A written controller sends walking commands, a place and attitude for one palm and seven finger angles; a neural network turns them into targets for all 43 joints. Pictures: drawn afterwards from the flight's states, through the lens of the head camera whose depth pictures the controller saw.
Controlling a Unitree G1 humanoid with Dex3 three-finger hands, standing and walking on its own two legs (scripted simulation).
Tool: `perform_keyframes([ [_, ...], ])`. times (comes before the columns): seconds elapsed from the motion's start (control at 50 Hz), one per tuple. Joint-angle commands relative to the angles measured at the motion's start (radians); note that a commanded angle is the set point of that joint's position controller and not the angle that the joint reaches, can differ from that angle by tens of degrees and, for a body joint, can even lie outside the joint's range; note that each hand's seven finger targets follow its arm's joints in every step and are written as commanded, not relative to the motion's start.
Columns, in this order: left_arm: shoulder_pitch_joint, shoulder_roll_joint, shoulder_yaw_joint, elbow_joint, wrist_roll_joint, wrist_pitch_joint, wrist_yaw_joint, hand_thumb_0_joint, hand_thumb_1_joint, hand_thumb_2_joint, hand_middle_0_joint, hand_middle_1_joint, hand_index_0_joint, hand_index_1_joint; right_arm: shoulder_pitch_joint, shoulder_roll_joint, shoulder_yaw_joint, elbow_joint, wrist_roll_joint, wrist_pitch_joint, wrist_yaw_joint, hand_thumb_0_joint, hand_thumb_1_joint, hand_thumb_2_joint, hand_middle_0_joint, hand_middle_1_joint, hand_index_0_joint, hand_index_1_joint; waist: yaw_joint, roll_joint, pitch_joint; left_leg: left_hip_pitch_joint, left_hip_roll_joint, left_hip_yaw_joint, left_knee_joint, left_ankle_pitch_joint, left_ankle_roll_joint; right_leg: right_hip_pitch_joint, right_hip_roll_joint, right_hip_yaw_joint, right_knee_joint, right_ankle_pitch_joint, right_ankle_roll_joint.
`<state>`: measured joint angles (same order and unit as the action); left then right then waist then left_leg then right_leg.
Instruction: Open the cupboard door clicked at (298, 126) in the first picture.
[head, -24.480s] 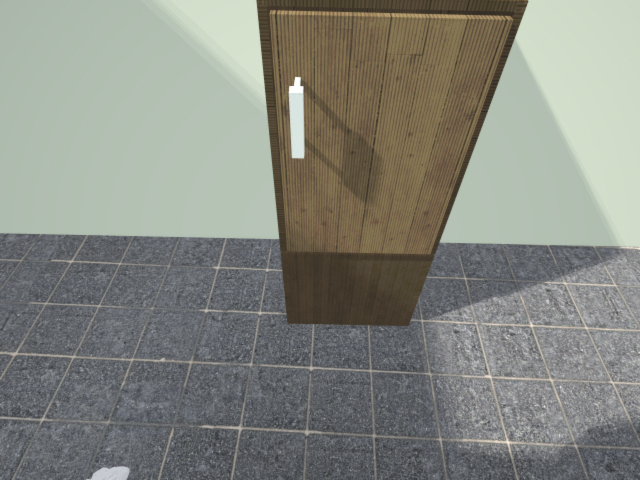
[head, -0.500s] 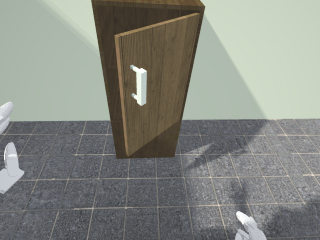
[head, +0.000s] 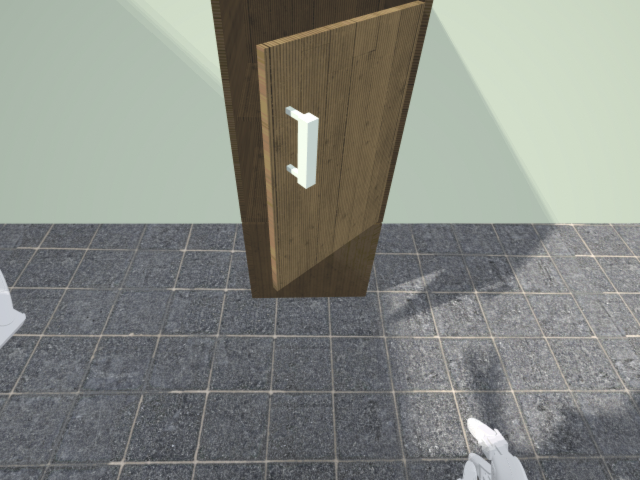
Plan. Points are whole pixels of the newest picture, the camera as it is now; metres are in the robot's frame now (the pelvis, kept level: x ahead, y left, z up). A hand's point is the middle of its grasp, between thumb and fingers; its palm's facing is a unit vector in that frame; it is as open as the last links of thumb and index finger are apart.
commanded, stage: let the arm hang, fingers relaxed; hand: left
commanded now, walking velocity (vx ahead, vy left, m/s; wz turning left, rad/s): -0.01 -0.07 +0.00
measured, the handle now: (299, 147) +0.63 +0.05 +0.09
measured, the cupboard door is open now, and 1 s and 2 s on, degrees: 41 41 41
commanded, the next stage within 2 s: look to check the result in 1.20 s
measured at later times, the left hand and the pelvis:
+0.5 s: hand out of the picture +0.00 +0.17 -0.18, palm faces +0.13 -0.98 -0.15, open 7.0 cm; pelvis +0.01 +0.00 +0.00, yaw +4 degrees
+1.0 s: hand out of the picture +0.00 +0.19 -0.17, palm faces +0.07 -0.98 -0.19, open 7.4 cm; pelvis +0.02 +0.03 +0.01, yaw +2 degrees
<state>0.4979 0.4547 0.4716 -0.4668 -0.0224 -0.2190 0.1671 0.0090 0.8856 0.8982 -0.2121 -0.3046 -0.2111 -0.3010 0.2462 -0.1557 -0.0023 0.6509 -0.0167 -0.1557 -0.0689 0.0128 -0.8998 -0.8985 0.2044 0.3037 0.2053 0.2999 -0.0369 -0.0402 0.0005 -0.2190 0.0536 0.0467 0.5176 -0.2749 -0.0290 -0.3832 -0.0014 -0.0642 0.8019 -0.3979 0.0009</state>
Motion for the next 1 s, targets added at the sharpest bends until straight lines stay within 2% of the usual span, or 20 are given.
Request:
perform_keyframes([
  [0.0,0.04,0.126,0.072,-0.203,-0.004,-0.04,-0.004,0.0,0.9,0.9,-0.2,-0.3,-0.2,-0.3,-0.085,-0.176,-0.05,-0.139,0.013,-0.044,0.006,0.0,-0.9,-0.9,0.2,0.3,0.2,0.3,0.027,0.247,-0.004,-0.111,0.174,-0.084,-0.163,0.184,0.136,0.166,0.027,-0.049,-0.191,0.094,0.017],
  [0.04,0.012,0.133,0.076,-0.187,-0.005,-0.038,-0.004,0.0,0.9,0.9,-0.2,-0.3,-0.2,-0.3,-0.097,-0.169,-0.043,-0.144,0.015,-0.039,0.007,0.0,-0.9,-0.9,0.2,0.3,0.2,0.3,0.027,0.192,-0.027,-0.176,0.141,-0.062,-0.09,0.067,0.104,0.303,0.022,-0.03,-0.324,0.138,0.012],
  [0.06,-0.007,0.156,0.09,-0.183,-0.002,-0.038,-0.002,0.0,0.9,0.9,-0.2,-0.3,-0.2,-0.3,-0.099,-0.164,-0.041,-0.147,0.014,-0.037,0.007,0.0,-0.9,-0.9,0.2,0.3,0.2,0.3,0.026,0.117,-0.029,-0.2,0.094,-0.041,-0.019,0.0,0.081,0.327,-0.017,0.06,-0.381,0.181,-0.01],
  [0.08,0.047,-0.113,-0.33,0.574,0.081,0.131,-0.139,0.0,0.9,0.9,-0.2,-0.3,-0.2,-0.3,-0.1,-0.207,-0.062,0.052,0.021,0.001,0.085,0.0,-0.9,-0.9,0.2,0.3,0.2,0.3,0.029,-0.027,-0.094,-0.278,-0.001,0.021,0.276,0.087,0.019,0.265,-0.275,0.225,-0.299,0.637,-0.094],
  [0.1,0.025,-0.1,-0.336,0.6,0.069,0.202,-0.16,0.0,0.9,0.9,-0.2,-0.3,-0.2,-0.3,-0.063,-0.146,-0.061,0.016,0.027,0.072,0.076,0.0,-0.9,-0.9,0.2,0.3,0.2,0.3,0.022,-0.144,-0.114,-0.245,0.004,-0.037,0.355,-0.296,0.009,0.188,-0.346,0.334,-0.332,0.718,-0.171],
  [0.12,-0.026,-0.108,-0.336,0.644,0.069,0.201,-0.164,0.0,0.9,0.9,-0.2,-0.3,-0.2,-0.3,-0.033,-0.141,-0.053,0.02,0.008,0.106,0.065,0.0,-0.9,-0.9,0.2,0.3,0.2,0.3,0.033,-0.199,-0.085,-0.278,-0.012,-0.034,0.454,-0.372,0.018,0.159,-0.35,0.298,-0.363,0.638,-0.2],
  [0.14,-0.057,-0.107,-0.334,0.673,0.071,0.205,-0.16,0.0,0.9,0.9,-0.2,-0.3,-0.2,-0.3,-0.035,-0.13,-0.049,0.005,0.0,0.133,0.067,0.0,-0.9,-0.9,0.2,0.3,0.2,0.3,0.042,-0.236,-0.042,-0.324,-0.031,-0.013,0.526,-0.348,0.022,0.196,-0.311,0.258,-0.377,0.612,-0.207],
  [0.18,-0.125,-0.108,-0.356,0.789,0.07,0.212,-0.151,0.0,0.9,0.9,-0.2,-0.3,-0.2,-0.3,-0.068,-0.133,-0.049,0.013,-0.007,0.164,0.073,0.0,-0.9,-0.9,0.2,0.3,0.2,0.3,0.045,-0.27,-0.022,-0.326,-0.041,0.008,0.539,-0.287,0.019,0.235,-0.255,0.165,-0.37,0.687,-0.201],
  [0.24,-0.19,-0.089,-0.375,0.979,0.066,0.224,-0.146,0.0,0.9,0.9,-0.2,-0.3,-0.2,-0.3,-0.068,-0.116,-0.044,0.075,-0.011,0.19,0.073,0.0,-0.9,-0.9,0.2,0.3,0.2,0.3,0.036,-0.206,-0.035,-0.209,-0.044,0.028,0.394,-0.221,0.018,0.223,-0.232,0.13,-0.427,0.546,-0.186],
  [0.32,-0.249,-0.106,-0.398,1.2,0.043,0.222,-0.147,0.0,0.9,0.9,-0.2,-0.3,-0.2,-0.3,0.025,-0.097,-0.029,0.207,-0.009,0.185,0.063,0.0,-0.9,-0.9,0.2,0.3,0.2,0.3,-0.001,-0.019,-0.034,0.015,-0.032,0.014,0.073,-0.037,0.028,0.138,-0.199,0.126,-0.465,0.191,-0.132],
  [0.34,-0.248,-0.135,-0.41,1.253,0.035,0.22,-0.15,0.0,0.9,0.9,-0.2,-0.3,-0.2,-0.3,0.047,-0.102,-0.024,0.243,-0.008,0.176,0.058,0.0,-0.9,-0.9,0.2,0.3,0.2,0.3,-0.01,0.065,-0.019,0.091,0.0,-0.043,-0.035,0.079,0.044,0.074,-0.179,0.12,-0.436,0.122,-0.095],
  [0.36,-0.2,-0.21,-0.406,1.28,0.033,0.219,-0.149,0.0,0.9,0.9,-0.2,-0.3,-0.2,-0.3,0.037,-0.128,-0.025,0.25,-0.022,0.162,0.05,0.0,-0.9,-0.9,0.2,0.3,0.2,0.3,0.02,0.251,-0.018,0.07,0.108,-0.194,-0.115,0.154,0.089,0.064,-0.114,0.08,-0.388,0.112,-0.048],
  [0.38,-0.18,-0.212,-0.416,1.316,0.036,0.22,-0.146,0.0,0.9,0.9,-0.2,-0.3,-0.2,-0.3,0.002,-0.153,-0.02,0.252,-0.025,0.163,0.044,0.0,-0.9,-0.9,0.2,0.3,0.2,0.3,0.048,0.285,-0.012,-0.047,0.163,-0.241,-0.144,0.11,0.129,0.17,-0.089,0.05,-0.411,0.109,-0.023],
  [0.4,-0.18,-0.197,-0.417,1.352,0.039,0.223,-0.145,0.0,0.9,0.9,-0.2,-0.3,-0.2,-0.3,-0.038,-0.142,-0.018,0.261,-0.021,0.166,0.04,0.0,-0.9,-0.9,0.2,0.3,0.2,0.3,0.062,0.259,0.024,-0.142,0.128,-0.224,-0.162,0.001,0.117,0.235,-0.084,0.053,-0.441,0.122,-0.02],
  [0.44,-0.198,-0.183,-0.425,1.428,0.031,0.219,-0.151,0.0,0.9,0.9,-0.2,-0.3,-0.2,-0.3,-0.02,-0.109,-0.008,0.311,-0.014,0.165,0.04,0.0,-0.9,-0.9,0.2,0.3,0.2,0.3,0.05,0.285,0.029,-0.136,0.071,-0.157,-0.199,-0.046,0.071,0.273,-0.103,0.06,-0.452,0.161,-0.043],
  [0.48,-0.185,-0.182,-0.432,1.486,0.03,0.21,-0.151,0.0,0.9,0.9,-0.2,-0.3,-0.2,-0.3,0.012,-0.094,-0.005,0.349,-0.009,0.161,0.038,0.0,-0.9,-0.9,0.2,0.3,0.2,0.3,0.048,0.239,0.019,-0.1,0.058,-0.135,-0.209,-0.012,0.064,0.288,-0.114,0.063,-0.473,0.199,-0.048],
  [0.52,-0.174,-0.191,-0.441,1.53,0.03,0.204,-0.149,0.0,0.9,0.9,-0.2,-0.3,-0.2,-0.3,0.051,-0.09,-0.005,0.378,-0.004,0.158,0.036,0.0,-0.9,-0.9,0.2,0.3,0.2,0.3,0.042,0.127,0.019,-0.062,0.056,-0.122,-0.206,0.026,0.061,0.283,-0.123,0.059,-0.498,0.202,-0.047],
  [0.6,-0.161,-0.211,-0.449,1.586,0.029,0.198,-0.143,0.0,0.9,0.9,-0.2,-0.3,-0.2,-0.3,0.096,-0.08,-0.003,0.427,0.0,0.153,0.034,0.0,-0.9,-0.9,0.2,0.3,0.2,0.3,0.034,0.044,0.045,-0.023,0.055,-0.111,-0.223,0.06,0.064,0.255,-0.124,0.051,-0.505,0.197,-0.045],
  [0.84,-0.13,-0.248,-0.45,1.626,0.032,0.205,-0.129,0.0,0.9,0.9,-0.2,-0.3,-0.2,-0.3,0.13,-0.042,0.005,0.495,-0.003,0.145,0.032,0.0,-0.9,-0.9,0.2,0.3,0.2,0.3,0.038,0.022,0.111,-0.038,0.049,-0.108,-0.249,0.055,0.07,0.217,-0.12,0.055,-0.464,0.198,-0.032],
  [0.98,-0.13,-0.259,-0.444,1.618,0.034,0.205,-0.127,0.0,0.9,0.9,-0.2,-0.3,-0.2,-0.3,0.135,-0.032,0.002,0.502,-0.005,0.141,0.032,0.0,-0.9,-0.9,0.2,0.3,0.2,0.3,0.037,0.038,0.101,-0.03,0.049,-0.104,-0.255,0.056,0.071,0.211,-0.117,0.059,-0.447,0.214,-0.029],
])
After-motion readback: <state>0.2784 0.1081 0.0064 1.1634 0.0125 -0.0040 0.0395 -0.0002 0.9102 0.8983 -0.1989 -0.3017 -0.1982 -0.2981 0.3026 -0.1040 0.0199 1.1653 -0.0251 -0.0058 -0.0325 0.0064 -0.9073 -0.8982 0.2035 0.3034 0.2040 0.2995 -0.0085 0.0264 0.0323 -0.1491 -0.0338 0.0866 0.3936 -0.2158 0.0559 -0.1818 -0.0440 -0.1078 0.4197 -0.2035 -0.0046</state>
